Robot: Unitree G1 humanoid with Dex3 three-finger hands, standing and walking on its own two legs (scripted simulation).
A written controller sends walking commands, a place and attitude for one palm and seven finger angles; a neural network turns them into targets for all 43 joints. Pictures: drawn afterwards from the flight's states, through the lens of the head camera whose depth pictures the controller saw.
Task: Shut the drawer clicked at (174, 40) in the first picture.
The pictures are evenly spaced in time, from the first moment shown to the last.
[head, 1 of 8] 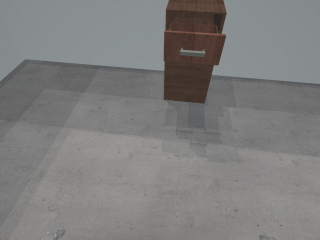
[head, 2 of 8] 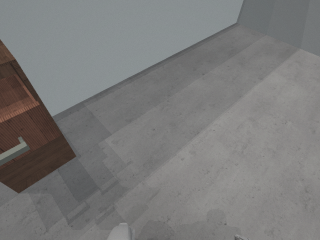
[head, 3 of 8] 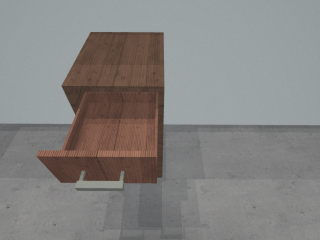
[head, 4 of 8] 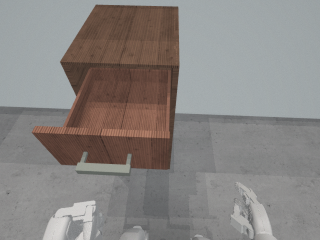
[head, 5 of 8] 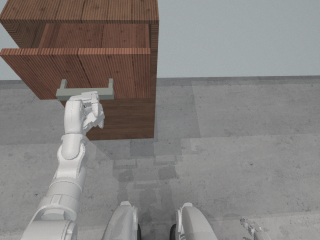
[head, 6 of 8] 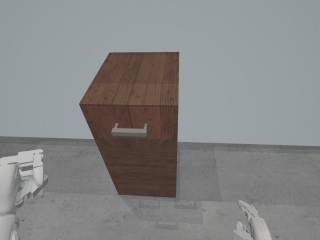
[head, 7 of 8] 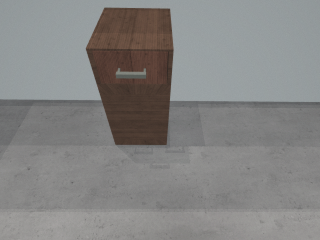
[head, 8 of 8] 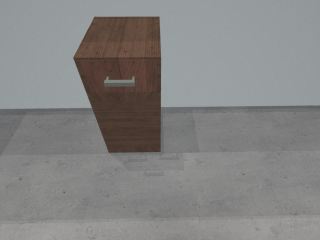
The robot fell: no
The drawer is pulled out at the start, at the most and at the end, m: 0.29 0.29 0.00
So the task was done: yes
